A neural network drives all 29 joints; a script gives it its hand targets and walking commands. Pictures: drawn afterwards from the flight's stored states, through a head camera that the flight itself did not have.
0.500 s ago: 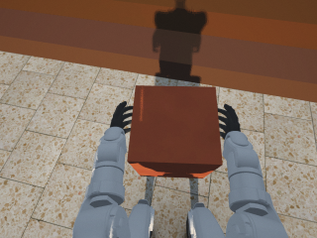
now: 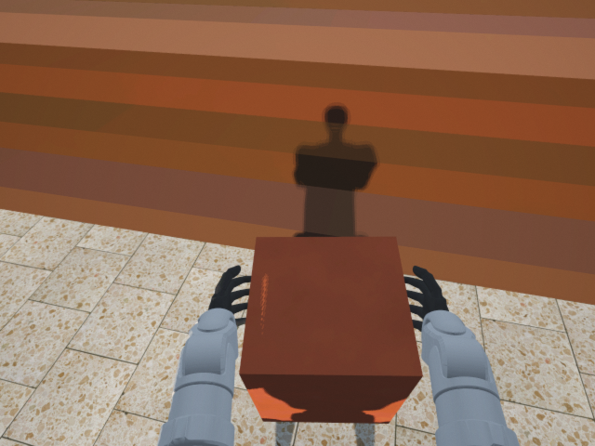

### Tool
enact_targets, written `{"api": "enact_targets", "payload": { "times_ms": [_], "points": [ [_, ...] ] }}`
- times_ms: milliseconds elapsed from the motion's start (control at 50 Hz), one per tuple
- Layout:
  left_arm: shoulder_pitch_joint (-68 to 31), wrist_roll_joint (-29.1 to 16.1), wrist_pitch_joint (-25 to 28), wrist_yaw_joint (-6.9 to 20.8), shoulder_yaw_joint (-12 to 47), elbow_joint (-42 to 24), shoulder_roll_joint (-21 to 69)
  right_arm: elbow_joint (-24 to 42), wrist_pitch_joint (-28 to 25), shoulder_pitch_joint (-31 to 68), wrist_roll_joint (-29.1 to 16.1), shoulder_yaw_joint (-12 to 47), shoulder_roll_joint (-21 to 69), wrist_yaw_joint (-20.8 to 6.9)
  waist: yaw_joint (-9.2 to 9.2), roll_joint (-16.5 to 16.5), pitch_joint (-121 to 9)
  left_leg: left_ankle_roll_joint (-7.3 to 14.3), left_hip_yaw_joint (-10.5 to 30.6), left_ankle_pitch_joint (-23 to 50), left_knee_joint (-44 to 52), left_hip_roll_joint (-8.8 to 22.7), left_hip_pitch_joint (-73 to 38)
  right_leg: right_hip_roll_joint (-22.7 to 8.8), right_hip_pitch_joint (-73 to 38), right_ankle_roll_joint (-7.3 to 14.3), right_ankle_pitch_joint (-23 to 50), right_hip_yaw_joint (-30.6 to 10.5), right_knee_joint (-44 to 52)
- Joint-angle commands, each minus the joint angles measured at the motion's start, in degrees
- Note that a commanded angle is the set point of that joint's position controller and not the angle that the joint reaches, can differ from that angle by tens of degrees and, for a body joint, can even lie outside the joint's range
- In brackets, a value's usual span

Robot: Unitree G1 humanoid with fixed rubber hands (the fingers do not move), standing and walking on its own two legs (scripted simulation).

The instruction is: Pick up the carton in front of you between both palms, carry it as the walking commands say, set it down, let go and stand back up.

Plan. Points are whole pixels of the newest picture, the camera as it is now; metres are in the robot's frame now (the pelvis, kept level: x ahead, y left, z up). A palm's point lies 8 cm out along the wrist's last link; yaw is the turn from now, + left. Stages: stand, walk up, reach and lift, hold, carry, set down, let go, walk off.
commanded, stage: reach and lift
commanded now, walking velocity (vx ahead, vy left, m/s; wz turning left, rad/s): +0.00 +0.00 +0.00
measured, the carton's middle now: (325, 334) +0.31 +0.00 -0.05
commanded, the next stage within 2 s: hold in 0.98 s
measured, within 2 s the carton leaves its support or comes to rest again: neither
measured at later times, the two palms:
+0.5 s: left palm (219, 313) +0.29 +0.15 +0.03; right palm (435, 316) +0.29 -0.15 +0.03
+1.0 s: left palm (218, 309) +0.29 +0.15 +0.04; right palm (437, 312) +0.29 -0.15 +0.04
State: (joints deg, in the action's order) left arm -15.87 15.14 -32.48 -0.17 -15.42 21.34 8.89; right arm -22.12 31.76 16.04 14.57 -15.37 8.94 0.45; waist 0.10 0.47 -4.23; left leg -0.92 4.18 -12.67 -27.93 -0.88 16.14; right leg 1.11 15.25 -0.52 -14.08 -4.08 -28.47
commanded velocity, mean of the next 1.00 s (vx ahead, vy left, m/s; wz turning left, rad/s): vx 0.00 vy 0.00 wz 0.00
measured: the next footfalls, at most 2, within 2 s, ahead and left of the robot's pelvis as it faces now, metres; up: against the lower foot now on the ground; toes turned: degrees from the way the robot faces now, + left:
left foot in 1.72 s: +0.16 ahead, +0.10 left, +0.00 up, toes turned +9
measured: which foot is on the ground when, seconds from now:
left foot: down 0.00-1.00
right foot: down 0.00-1.00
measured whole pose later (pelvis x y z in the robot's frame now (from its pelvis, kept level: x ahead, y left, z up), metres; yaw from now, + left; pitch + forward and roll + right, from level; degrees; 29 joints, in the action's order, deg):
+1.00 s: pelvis +0.01 +0.00 +0.01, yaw +0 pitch -6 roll +0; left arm -14.8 15.9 -40.0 0.4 -12.6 15.0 8.7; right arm -15.5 39.5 14.9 16.1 -12.8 8.7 -0.7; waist 0.3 0.3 1.5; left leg -0.7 4.0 -10.4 -20.4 -0.7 4.2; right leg 0.8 3.3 -0.5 -11.7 -4.4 -20.8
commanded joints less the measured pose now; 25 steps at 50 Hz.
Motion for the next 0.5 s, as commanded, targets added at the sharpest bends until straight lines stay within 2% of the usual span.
{"api": "enact_targets", "payload": {
  "times_ms": [0, 60, 100, 240, 480],
  "points": [
    [-26.17, -10.64, -0.80, 14.49, 30.26, 1.33, 54.09, -1.94, 1.20, 25.69, -9.94, 29.58, 55.38, -14.25, 0.14, -0.16, -8.25, 0.71, -0.39, 6.54, 5.33, -4.62, -9.09, 3.80, -4.57, 0.31, 7.31, -0.21, 6.83],
    [-28.90, -9.22, -1.25, 15.00, 27.29, 3.26, 53.65, -3.81, 1.60, 28.51, -8.70, 26.73, 54.70, -14.83, 0.19, -0.22, -4.63, 1.07, -0.68, 1.36, 5.95, -4.41, -8.43, 3.59, -3.42, 0.70, 1.78, 0.13, 7.57],
    [-31.69, -9.52, -0.99, 15.40, 27.37, 3.06, 54.48, -3.49, 1.36, 31.22, -8.84, 26.88, 55.34, -15.21, 0.15, -0.26, -5.30, 1.24, -0.76, 0.31, 5.78, -4.32, -8.96, 3.56, -3.71, 0.98, 0.33, 0.31, 7.50],
    [-35.84, -10.23, -0.76, 15.49, 28.69, 1.91, 55.61, -2.09, 1.11, 35.22, -9.10, 27.80, 55.85, -15.52, -0.16, -0.29, -9.31, 1.05, -0.95, 1.65, 5.58, -4.29, -11.14, 3.81, -6.13, 0.93, 1.90, 0.65, 7.05],
    [-30.56, -10.43, -2.32, 14.41, 29.67, -1.40, 54.78, 1.44, 2.51, 30.62, -9.49, 28.84, 53.65, -15.24, 0.07, -0.80, -10.21, 0.43, -0.84, 9.16, 7.21, -4.49, -14.84, 4.54, -9.35, 0.56, 8.76, 0.80, 8.35]
  ]
}}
